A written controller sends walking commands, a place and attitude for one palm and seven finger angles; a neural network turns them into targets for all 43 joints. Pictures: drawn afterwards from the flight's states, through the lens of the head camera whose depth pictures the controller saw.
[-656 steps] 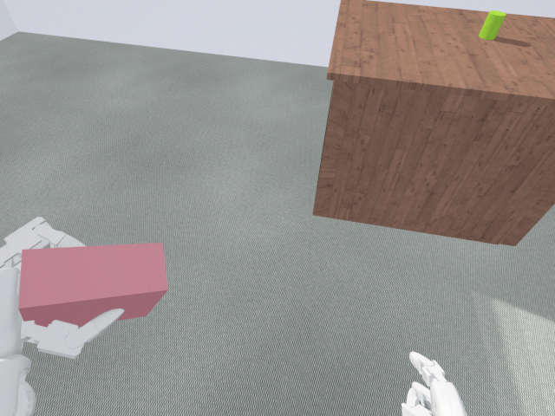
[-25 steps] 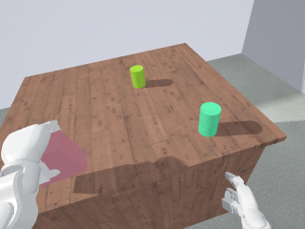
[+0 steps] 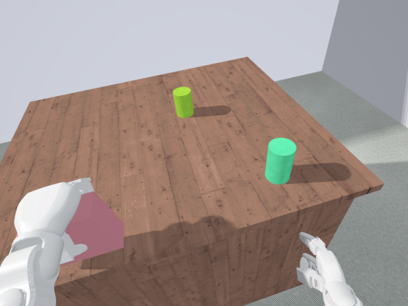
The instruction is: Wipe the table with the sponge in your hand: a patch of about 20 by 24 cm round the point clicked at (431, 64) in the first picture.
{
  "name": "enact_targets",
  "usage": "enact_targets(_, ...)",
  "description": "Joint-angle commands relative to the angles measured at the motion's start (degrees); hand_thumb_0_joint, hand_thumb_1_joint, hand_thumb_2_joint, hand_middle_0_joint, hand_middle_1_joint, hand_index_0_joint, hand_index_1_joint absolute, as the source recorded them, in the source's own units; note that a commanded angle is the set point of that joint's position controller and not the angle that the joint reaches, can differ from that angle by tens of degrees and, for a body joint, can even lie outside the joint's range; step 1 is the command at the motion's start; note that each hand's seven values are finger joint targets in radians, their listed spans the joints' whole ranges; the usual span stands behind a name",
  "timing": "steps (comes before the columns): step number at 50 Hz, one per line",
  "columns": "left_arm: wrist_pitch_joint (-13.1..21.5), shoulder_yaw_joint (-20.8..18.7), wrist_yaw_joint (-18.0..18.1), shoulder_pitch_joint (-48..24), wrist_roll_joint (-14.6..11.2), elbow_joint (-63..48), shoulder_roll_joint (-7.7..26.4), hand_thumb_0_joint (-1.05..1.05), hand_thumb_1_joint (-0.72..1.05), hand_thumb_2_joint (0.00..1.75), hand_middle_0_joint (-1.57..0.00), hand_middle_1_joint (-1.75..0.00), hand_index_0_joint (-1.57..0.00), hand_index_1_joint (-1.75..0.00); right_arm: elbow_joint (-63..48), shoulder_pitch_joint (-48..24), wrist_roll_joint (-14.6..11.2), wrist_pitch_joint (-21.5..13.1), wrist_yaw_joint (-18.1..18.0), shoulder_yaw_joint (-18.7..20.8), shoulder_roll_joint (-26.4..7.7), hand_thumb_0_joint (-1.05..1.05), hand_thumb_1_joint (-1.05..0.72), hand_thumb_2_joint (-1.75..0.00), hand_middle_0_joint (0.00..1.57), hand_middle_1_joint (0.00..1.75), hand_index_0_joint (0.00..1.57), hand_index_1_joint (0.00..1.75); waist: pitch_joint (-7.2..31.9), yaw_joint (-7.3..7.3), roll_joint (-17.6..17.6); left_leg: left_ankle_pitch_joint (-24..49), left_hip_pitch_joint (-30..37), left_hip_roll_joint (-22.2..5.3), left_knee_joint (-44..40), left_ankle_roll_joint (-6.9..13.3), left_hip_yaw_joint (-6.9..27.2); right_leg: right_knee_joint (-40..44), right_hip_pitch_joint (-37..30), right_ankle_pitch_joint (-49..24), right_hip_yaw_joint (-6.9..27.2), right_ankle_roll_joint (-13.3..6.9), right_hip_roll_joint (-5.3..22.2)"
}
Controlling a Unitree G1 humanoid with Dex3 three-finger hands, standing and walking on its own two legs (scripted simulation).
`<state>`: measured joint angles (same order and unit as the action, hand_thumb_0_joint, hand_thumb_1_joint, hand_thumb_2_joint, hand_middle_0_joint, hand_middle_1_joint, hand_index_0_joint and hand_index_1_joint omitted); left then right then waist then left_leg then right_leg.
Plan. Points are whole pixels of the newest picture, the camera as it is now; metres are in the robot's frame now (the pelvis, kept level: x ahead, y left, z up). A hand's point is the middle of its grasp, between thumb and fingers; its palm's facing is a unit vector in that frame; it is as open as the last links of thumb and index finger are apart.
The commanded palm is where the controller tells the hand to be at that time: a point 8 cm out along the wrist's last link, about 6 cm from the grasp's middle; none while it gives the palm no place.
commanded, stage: move the sponge above the wiping area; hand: left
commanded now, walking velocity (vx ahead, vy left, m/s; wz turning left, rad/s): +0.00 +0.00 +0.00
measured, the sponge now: (83, 235) +0.19 +0.28 +0.07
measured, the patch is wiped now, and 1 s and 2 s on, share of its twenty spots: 0.00 0.00 0.00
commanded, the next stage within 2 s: none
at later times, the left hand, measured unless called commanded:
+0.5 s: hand (59, 220) +0.19 +0.29 +0.13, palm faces +0.09 -0.06 -0.99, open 9.3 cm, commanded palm +0.16 +0.29 +0.20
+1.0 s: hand (51, 218) +0.18 +0.29 +0.14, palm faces +0.15 -0.08 -0.98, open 9.3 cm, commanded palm +0.15 +0.28 +0.21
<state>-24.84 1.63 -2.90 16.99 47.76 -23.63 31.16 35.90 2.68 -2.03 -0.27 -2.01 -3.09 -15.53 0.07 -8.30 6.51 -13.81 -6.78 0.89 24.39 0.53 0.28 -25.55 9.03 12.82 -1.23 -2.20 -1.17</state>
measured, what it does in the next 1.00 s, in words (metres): stands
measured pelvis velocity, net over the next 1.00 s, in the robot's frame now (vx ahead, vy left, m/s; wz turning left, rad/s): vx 0.00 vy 0.00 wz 0.00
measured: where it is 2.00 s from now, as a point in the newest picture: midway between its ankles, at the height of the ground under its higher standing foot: outside the picture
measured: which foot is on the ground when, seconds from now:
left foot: down 0.00-1.00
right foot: down 0.00-1.00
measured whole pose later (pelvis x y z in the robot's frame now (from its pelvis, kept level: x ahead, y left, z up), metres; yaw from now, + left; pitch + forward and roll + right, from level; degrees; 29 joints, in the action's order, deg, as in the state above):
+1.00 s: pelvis +0.00 +0.00 +0.00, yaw +0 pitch -4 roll +0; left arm -24.4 -2.8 -0.7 18.8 45.9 -25.8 32.6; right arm 37.0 2.7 -2.4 0.4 -1.7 -2.6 -15.0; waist 0.7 -8.8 6.6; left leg -14.0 -6.4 0.8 24.7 0.5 0.5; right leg -25.0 8.3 12.6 -1.3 -2.1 -1.3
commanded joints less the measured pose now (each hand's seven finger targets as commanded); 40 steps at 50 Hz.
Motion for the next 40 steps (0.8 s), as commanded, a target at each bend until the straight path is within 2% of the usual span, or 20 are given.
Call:
enact_targets(1,1.9,-10.7,4.4,-14.2,5.1,-9.3,14.5,0.0,0.1,1.3,-1.2,-1.6,-1.2,-1.6,-9.7,-12.9,0.3,-3.4,-0.3,1.7,-3.9,0.0,-0.9,-0.9,0.2,0.3,0.2,0.3,8.0,-0.33,-2.4,11.6,-0.1,0.5,-2.4,1.7,2.8,5.3,-2.2,-2.8,5.9,-1.8,0.2)
enact_targets(4,2.3,-13.5,5.0,-13.5,3.7,-8.4,16.1,0.0,0.1,1.3,-1.2,-1.6,-1.2,-1.6,-9.6,-14.7,-0.2,-3.5,-0.4,1.6,-4.0,0.0,-0.9,-0.9,0.2,0.3,0.2,0.3,7.7,-0.83,-2.6,10.4,0.2,0.8,-2.5,1.8,3.4,6.0,-2.3,-2.1,7.9,-2.2,-0.3)
enact_targets(5,2.3,-11.8,5.0,-14.1,2.8,-6.4,14.0,0.0,0.1,1.3,-1.2,-1.6,-1.2,-1.6,-9.2,-13.6,0.1,-3.5,-0.5,1.7,-4.1,0.0,-0.9,-0.9,0.2,0.3,0.2,0.3,7.6,-0.48,-2.5,10.2,-0.5,0.7,-2.5,1.7,2.6,5.8,-2.7,-2.6,5.5,-1.7,0.4)
enact_targets(8,2.4,-10.7,4.3,-11.1,1.3,-5.6,12.5,0.0,0.1,1.3,-1.2,-1.6,-1.2,-1.6,-8.8,-13.2,-0.1,-3.5,-0.6,2.1,-4.3,0.0,-0.9,-0.9,0.2,0.3,0.2,0.3,7.1,-0.34,-2.4,10.4,-0.5,0.7,-2.8,1.7,2.6,6.1,-2.8,-3.6,5.0,-1.1,0.8)
enact_targets(9,2.2,-11.3,3.9,-12.6,1.7,-6.3,13.4,0.0,0.1,1.3,-1.2,-1.6,-1.2,-1.6,-9.3,-15.6,-0.6,-4.0,-0.6,1.4,-4.0,0.0,-0.9,-0.9,0.2,0.3,0.2,0.3,6.4,-0.17,-1.3,9.5,-0.2,0.9,-2.8,1.6,2.9,6.5,-1.7,-2.2,7.1,-1.7,0.1)
enact_targets(10,2.1,-10.6,3.6,-12.3,1.3,-6.2,12.7,0.0,0.1,1.3,-1.2,-1.6,-1.2,-1.6,-9.3,-14.1,0.0,-4.0,-0.7,1.8,-4.4,0.0,-0.9,-0.9,0.2,0.3,0.2,0.3,8.0,-0.4,-1.7,10.4,-0.5,0.9,-2.3,1.8,2.3,5.8,-3.2,-4.1,5.3,-1.3,0.8)
enact_targets(14,2.7,-11.9,2.4,-11.9,2.4,-10.5,15.0,0.0,0.1,1.3,-1.2,-1.6,-1.2,-1.6,-10.1,-15.9,-0.1,-4.3,-0.7,1.3,-3.9,0.0,-0.9,-0.9,0.2,0.3,0.2,0.3,8.4,-0.53,-2.0,11.4,0.4,1.0,-2.3,2.0,3.2,5.6,-3.2,-4.4,7.0,-1.6,0.2)
enact_targets(16,3.6,-12.1,2.6,-10.8,2.5,-9.8,15.2,0.0,0.1,1.3,-1.2,-1.6,-1.2,-1.6,-9.4,-13.2,0.3,-4.3,-0.6,1.7,-3.9,0.0,-0.9,-0.9,0.2,0.3,0.2,0.3,8.8,-0.29,-2.3,12.6,0.3,0.8,-2.0,1.9,2.8,5.3,-3.6,-5.6,5.4,-1.3,0.7)
enact_targets(18,4.5,-14.2,2.9,-7.2,2.2,-10.4,16.1,0.0,0.1,1.3,-1.2,-1.6,-1.2,-1.6,-9.3,-12.5,0.6,-4.0,-0.4,2.1,-4.2,0.0,-0.9,-0.9,0.2,0.3,0.2,0.3,9.2,-0.93,-3.9,13.6,0.1,0.6,-1.9,1.9,2.9,5.0,-4.3,-7.1,5.3,-1.2,0.7)
enact_targets(19,4.5,-15.5,3.2,-7.0,1.9,-12.4,17.0,0.0,0.1,1.3,-1.2,-1.6,-1.2,-1.6,-10.2,-14.9,0.2,-4.4,-0.3,1.5,-3.8,0.0,-0.9,-0.9,0.2,0.3,0.2,0.3,8.8,-1.49,-2.6,12.9,0.5,0.8,-1.8,2.0,3.4,5.3,-3.8,-5.8,7.3,-1.8,0.1)
enact_targets(20,4.5,-14.5,3.5,-8.3,1.8,-10.3,15.8,0.0,0.1,1.3,-1.2,-1.6,-1.2,-1.6,-9.6,-12.9,0.6,-4.2,-0.4,1.7,-4.1,0.0,-0.9,-0.9,0.2,0.3,0.2,0.3,8.7,-1.01,-3.6,13.0,-0.3,0.7,-1.8,2.0,2.7,5.0,-3.9,-6.3,4.9,-1.4,0.6)
enact_targets(24,4.0,-15.5,4.4,-8.9,1.1,-9.6,15.7,0.0,0.1,1.3,-1.2,-1.6,-1.2,-1.6,-9.6,-14.7,-0.2,-4.2,-0.3,1.8,-4.0,0.0,-0.9,-0.9,0.2,0.3,0.2,0.3,6.4,-0.9,-2.4,10.7,-0.3,0.4,-2.3,1.6,3.2,6.2,-1.9,-3.2,7.0,-1.6,0.1)
enact_targets(25,3.5,-13.7,4.5,-10.9,0.9,-7.5,14.5,0.0,0.1,1.3,-1.2,-1.6,-1.2,-1.6,-9.0,-13.4,0.2,-3.9,-0.5,1.9,-4.4,0.0,-0.9,-0.9,0.2,0.3,0.2,0.3,6.3,-0.56,-1.9,10.7,-1.0,0.4,-2.4,1.6,2.4,6.0,-2.2,-3.8,5.0,-1.3,0.7)
enact_targets(29,2.7,-12.7,3.6,-11.3,0.7,-10.0,14.2,0.0,0.1,1.3,-1.2,-1.6,-1.2,-1.6,-9.8,-15.8,-0.5,-4.3,-0.7,1.5,-3.9,0.0,-0.9,-0.9,0.2,0.3,0.2,0.3,6.5,-0.23,-1.5,10.0,-0.3,0.6,-2.7,1.6,3.1,6.2,-2.0,-2.9,6.6,-1.5,0.3)
enact_targets(31,2.9,-10.0,3.0,-12.0,1.3,-9.2,12.6,0.0,0.1,1.3,-1.2,-1.6,-1.2,-1.6,-9.3,-13.5,0.0,-4.4,-0.8,1.9,-4.1,0.0,-0.9,-0.9,0.2,0.3,0.2,0.3,7.5,0.0,-1.9,10.9,-0.1,0.5,-2.8,1.8,2.7,5.7,-2.7,-4.0,4.7,-1.1,0.8)
enact_targets(34,3.5,-11.7,2.5,-10.0,1.9,-15.9,14.4,0.0,0.1,1.3,-1.2,-1.6,-1.2,-1.6,-10.9,-16.2,-0.2,-4.9,-0.4,1.5,-3.5,0.0,-0.9,-0.9,0.2,0.3,0.2,0.3,10.2,-1.07,-0.1,12.8,1.0,0.6,-2.9,1.9,3.8,4.7,-4.6,-5.8,6.3,-1.8,0.0)
enact_targets(35,3.5,-9.8,2.6,-10.5,2.5,-14.7,13.1,0.0,0.1,1.3,-1.2,-1.6,-1.2,-1.6,-10.0,-14.1,0.6,-4.8,-0.3,1.6,-3.6,0.0,-0.9,-0.9,0.2,0.3,0.2,0.3,10.7,-0.95,-0.6,13.9,0.7,0.7,-2.6,2.0,3.0,4.3,-4.7,-7.0,4.1,-1.5,0.4)
enact_targets(38,3.5,-11.9,3.3,-6.0,2.9,-13.9,14.0,0.0,0.1,1.3,-1.2,-1.6,-1.2,-1.6,-9.5,-13.0,0.5,-3.8,0.3,2.1,-3.8,0.0,-0.9,-0.9,0.2,0.3,0.2,0.3,8.9,-1.33,-2.4,14.5,-0.2,0.2,-3.0,1.6,3.4,4.5,-4.6,-7.3,4.5,-1.5,0.4)
enact_targets(39,3.1,-14.6,3.7,-6.2,2.8,-15.8,16.0,0.0,0.1,1.3,-1.2,-1.6,-1.2,-1.6,-10.4,-15.4,0.1,-4.1,0.5,1.7,-3.5,0.0,-0.9,-0.9,0.2,0.3,0.2,0.3,8.9,-2.07,-1.8,13.1,-0.5,0.1,-3.3,1.6,4.2,4.5,-4.8,-5.6,6.6,-2.2,-0.4)
enact_targets(40,2.7,-13.9,4.2,-7.2,2.7,-13.3,15.1,0.0,0.1,1.3,-1.2,-1.6,-1.2,-1.6,-9.6,-13.5,0.6,-3.6,0.5,2.0,-3.9,0.0,-0.9,-0.9,0.2,0.3,0.2,0.3,8.4,-1.6,-3.8,13.4,-1.3,0.2,-2.8,1.7,3.0,4.3,-4.7,-6.4,4.6,-1.8,0.2)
